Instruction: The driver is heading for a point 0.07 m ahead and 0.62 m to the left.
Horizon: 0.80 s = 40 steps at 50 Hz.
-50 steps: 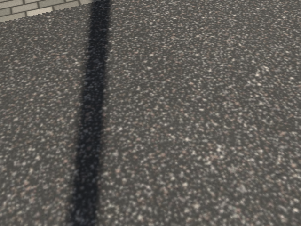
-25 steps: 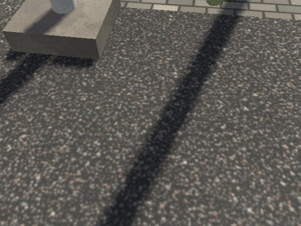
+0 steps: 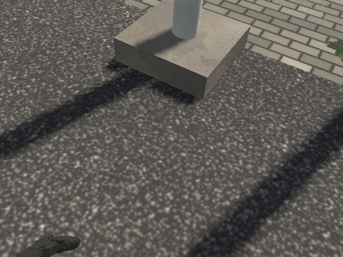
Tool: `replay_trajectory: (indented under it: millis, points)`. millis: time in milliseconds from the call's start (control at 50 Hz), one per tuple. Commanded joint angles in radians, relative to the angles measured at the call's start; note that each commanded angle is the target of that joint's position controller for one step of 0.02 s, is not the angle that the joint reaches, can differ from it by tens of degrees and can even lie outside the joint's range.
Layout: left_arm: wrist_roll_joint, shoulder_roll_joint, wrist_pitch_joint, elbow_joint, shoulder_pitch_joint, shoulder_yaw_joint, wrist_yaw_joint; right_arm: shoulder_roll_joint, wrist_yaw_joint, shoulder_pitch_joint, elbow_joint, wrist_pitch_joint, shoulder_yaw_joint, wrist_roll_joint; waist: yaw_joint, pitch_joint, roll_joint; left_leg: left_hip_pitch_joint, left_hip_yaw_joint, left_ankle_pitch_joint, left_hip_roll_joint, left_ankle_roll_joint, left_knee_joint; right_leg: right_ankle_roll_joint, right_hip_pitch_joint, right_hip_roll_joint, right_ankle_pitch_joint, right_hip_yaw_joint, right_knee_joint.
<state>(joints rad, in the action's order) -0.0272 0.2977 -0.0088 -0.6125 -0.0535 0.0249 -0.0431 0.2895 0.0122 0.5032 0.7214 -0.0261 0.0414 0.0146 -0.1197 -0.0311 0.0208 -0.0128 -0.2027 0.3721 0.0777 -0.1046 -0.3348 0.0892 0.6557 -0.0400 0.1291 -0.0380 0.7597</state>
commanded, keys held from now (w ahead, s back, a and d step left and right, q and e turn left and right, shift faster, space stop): w+q+shift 0.26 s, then w+shift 0.34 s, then shift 0.16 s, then q+shift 0.24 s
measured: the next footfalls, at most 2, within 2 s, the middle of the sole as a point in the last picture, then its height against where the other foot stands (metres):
right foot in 0.10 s outside the picture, level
left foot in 0.54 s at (96, 247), level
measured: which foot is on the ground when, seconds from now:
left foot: down 0.00-0.12, up 0.14-0.52, down 0.54-0.94, up 0.96-1.00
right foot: up 0.00-0.08, down 0.10-0.54, up 0.56-0.92, down 0.94-1.00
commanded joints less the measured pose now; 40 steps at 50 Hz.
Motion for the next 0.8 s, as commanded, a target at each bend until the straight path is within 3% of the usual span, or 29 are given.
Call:
replay_trajectory:
  millis: [20,60,80,100,120,140,160,180,200,240,300,360,380,420,460,480,500,520,540,560,580,600,620,640,660,700,760,800]
  points:
    - [0.013,0.084,0.027,0.12,0.208,0.023,-0.001,0.21,-0.011,-0.072,-0.06,-0.029,0.067,-0.007,0.017,0.124,-0.142,-0.086,-0.272,-0.067,-0.208,-0.154,0.134,-0.019,-0.044,0.022,0.001,0.01,-0.135]
    - [0.02,0.106,0.035,0.096,0.087,0.033,0.014,0.22,-0.009,-0.133,-0.061,-0.036,0.07,-0.007,0.093,0.094,-0.168,-0.17,-0.272,-0.291,-0.21,-0.119,0.078,-0.044,-0.301,0.046,0.063,0.024,-0.2]
    - [0.017,0.145,0.044,0.05,-0.083,0.053,0.031,0.23,-0.002,-0.168,-0.063,-0.043,0.072,-0.005,0.18,0.012,-0.134,-0.238,-0.236,-0.485,-0.173,-0.09,-0.088,-0.063,-0.543,0.072,0.109,0.044,-0.21]
    - [0.001,0.205,0.053,-0.003,-0.318,0.079,0.054,0.221,0.008,-0.21,-0.066,-0.053,0.07,-0.008,0.307,-0.119,-0.045,-0.381,-0.152,-0.524,-0.079,-0.056,-0.397,-0.091,-0.852,0.011,0.168,-0.001,-0.195]
    - [-0.036,0.308,0.062,-0.025,-0.536,0.106,0.075,0.097,0.003,-0.201,-0.106,-0.065,0.039,-0.022,0.363,-0.309,0.222,-0.604,-0.032,-0.102,0.036,-0.032,-0.797,-0.131,-1.125,-0.266,0.703,-0.353,-0.315]
    - [-0.04,0.327,0.061,-0.005,-0.404,0.103,0.069,0.054,0.003,-0.181,-0.148,-0.06,0.015,-0.043,0.25,-0.309,0.414,-0.775,0.018,0.14,0.064,-0.025,-0.978,-0.172,-1.044,-0.408,0.9,-0.85,-0.566]
    - [-0.035,0.215,0.057,0.021,-0.259,0.083,0.066,0.101,-0.002,-0.216,-0.114,-0.04,0.017,-0.015,0.204,-0.139,0.224,-0.82,0.05,0.025,-0.03,-0.031,-1.055,-0.192,-0.883,-0.393,0.863,-0.762,-0.545]
    - [-0.028,0.147,0.056,0.015,-0.229,0.067,0.064,0.127,0.011,-0.261,-0.109,-0.029,0.023,0.009,0.198,-0.064,0.094,-0.809,0.085,-0.042,-0.079,-0.027,-1.031,-0.198,-0.78,-0.355,0.711,-0.581,-0.51]
    - [-0.026,0.117,0.058,-0.008,-0.229,0.059,0.063,0.122,0.028,-0.276,-0.102,-0.02,0.024,0.017,0.178,-0.015,0.044,-0.781,0.095,-0.074,-0.121,-0.017,-0.993,-0.194,-0.696,-0.309,0.552,-0.428,-0.521]
    - [-0.016,0.092,0.076,-0.064,-0.262,0.048,0.06,0.087,0.058,-0.312,-0.122,0.006,0.011,0.025,0.153,0.064,0.096,-0.784,0.1,-0.088,-0.168,0.006,-0.967,-0.183,-0.6,-0.27,0.398,-0.255,-0.569]
    - [-0.002,0.068,0.112,-0.123,-0.312,0.04,0.042,0.055,0.075,-0.391,-0.164,0.022,-0.005,0.025,0.13,0.112,0.066,-0.854,0.081,-0.183,-0.169,0.013,-0.967,-0.185,-0.575,-0.259,0.182,-0.101,-0.617]
    - [-0.012,0.087,0.133,-0.149,-0.288,0.039,0.036,0.066,0.079,-0.47,-0.195,0.02,-0.015,0.02,0.09,0.171,0.049,-0.817,0.098,-0.293,-0.143,0.013,-0.769,-0.18,-0.512,-0.213,0.0,0.095,-0.696]
    - [-0.009,0.091,0.135,-0.158,-0.295,0.039,0.034,0.064,0.085,-0.494,-0.196,0.016,-0.021,0.022,0.096,0.175,0.026,-0.752,0.156,-0.334,-0.133,0.005,-0.668,-0.175,-0.492,-0.185,-0.045,0.164,-0.726]
    - [-0.002,0.113,0.136,-0.192,-0.351,0.04,0.035,0.045,0.097,-0.587,-0.212,0.006,-0.035,0.028,0.127,0.224,-0.007,-0.623,0.263,-0.359,-0.112,-0.027,-0.493,-0.187,-0.472,-0.198,-0.217,0.221,-0.797]
    - [0.0,0.17,0.128,-0.221,-0.401,0.048,0.039,0.05,0.089,-0.597,-0.198,0.001,-0.036,0.029,0.126,0.193,0.018,-0.533,0.333,-0.302,-0.046,-0.063,-0.405,-0.195,-0.602,-0.207,-0.643,0.263,-0.725]
    - [0.0,0.209,0.12,-0.23,-0.415,0.054,0.046,0.067,0.078,-0.553,-0.183,0.0,-0.028,0.033,0.091,0.137,0.061,-0.466,0.352,-0.237,-0.003,-0.076,-0.391,-0.194,-0.677,-0.229,-0.94,0.27,-0.617]
    - [-0.003,0.247,0.106,-0.236,-0.414,0.059,0.051,0.098,0.065,-0.44,-0.15,-0.003,-0.014,0.035,0.025,0.046,0.097,-0.343,0.35,-0.157,0.035,-0.091,-0.382,-0.192,-0.72,-0.244,-1.132,0.274,-0.427]
    - [-0.002,0.271,0.09,-0.232,-0.391,0.063,0.057,0.135,0.049,-0.232,-0.086,-0.005,0.007,0.031,-0.076,-0.071,0.12,-0.117,0.325,-0.116,0.061,-0.111,-0.334,-0.192,-0.684,-0.249,-1.187,0.27,-0.175]
    - [0.002,0.256,0.082,-0.217,-0.361,0.058,0.062,0.189,0.031,-0.05,-0.023,-0.006,0.035,0.037,-0.166,-0.157,0.091,0.153,0.249,-0.126,0.023,-0.122,-0.249,-0.18,-0.523,-0.209,-0.998,0.281,0.146]
    - [-0.004,0.079,0.082,-0.175,-0.443,0.023,0.037,0.276,0.008,-0.089,-0.013,-0.004,0.056,0.049,-0.01,-0.233,-0.161,0.422,-0.124,0.13,-0.246,-0.131,-0.241,-0.152,-0.165,-0.082,0.136,0.232,0.525]
    - [0.024,0.095,0.093,-0.115,-0.433,0.023,0.031,0.328,0.004,-0.071,-0.041,-0.003,0.072,0.027,0.002,-0.42,-0.23,0.517,-0.633,0.175,-0.424,-0.211,-0.052,-0.145,0.022,0.034,0.359,0.059,0.776]
    - [0.025,0.145,0.102,-0.088,-0.282,0.034,0.038,0.287,-0.003,-0.082,-0.014,-0.009,0.073,0.024,-0.023,-0.28,-0.079,0.437,-0.519,0.047,-0.366,-0.19,-0.004,-0.163,0.125,-0.007,0.232,-0.024,0.78]
    - [0.034,0.104,0.109,-0.089,-0.264,0.02,0.04,0.241,-0.012,-0.112,0.017,-0.022,0.062,0.017,0.027,-0.095,-0.049,0.25,-0.363,-0.226,-0.356,-0.19,0.004,-0.154,0.123,-0.035,0.178,-0.002,0.71]
    - [0.023,0.084,0.104,-0.112,-0.277,0.013,0.04,0.185,-0.013,-0.159,0.025,-0.037,0.048,0.022,0.082,-0.002,0.021,0.081,-0.244,-0.499,-0.324,-0.169,-0.001,-0.141,0.053,-0.067,0.171,0.0,0.622]
    - [0.008,0.07,0.087,-0.125,-0.311,0.01,0.039,0.14,-0.015,-0.197,0.029,-0.048,0.031,0.017,0.137,0.027,0.027,-0.033,-0.152,-0.693,-0.295,-0.158,-0.002,-0.127,-0.029,-0.08,0.192,-0.004,0.565]
    - [-0.01,0.044,0.054,-0.145,-0.343,0.009,0.028,0.081,-0.008,-0.195,0.052,-0.064,0.007,-0.003,0.177,0.037,-0.008,-0.135,-0.039,-0.911,-0.262,-0.134,0.034,-0.105,-0.126,-0.082,0.223,0.006,0.435]
    - [-0.012,0.01,0.047,-0.114,-0.242,0.0,0.013,0.102,-0.003,-0.196,0.086,-0.075,0.008,-0.014,0.185,0.078,-0.067,-0.198,0.115,-1.081,-0.167,-0.105,0.085,-0.099,-0.149,-0.033,0.087,0.086,0.207]
    - [-0.007,-0.007,0.057,-0.086,-0.14,-0.013,0.014,0.091,-0.002,-0.186,0.108,-0.073,0.004,-0.021,0.152,0.086,-0.08,-0.237,0.163,-1.058,-0.098,-0.076,0.091,-0.1,-0.238,0.009,-0.104,0.133,-0.024]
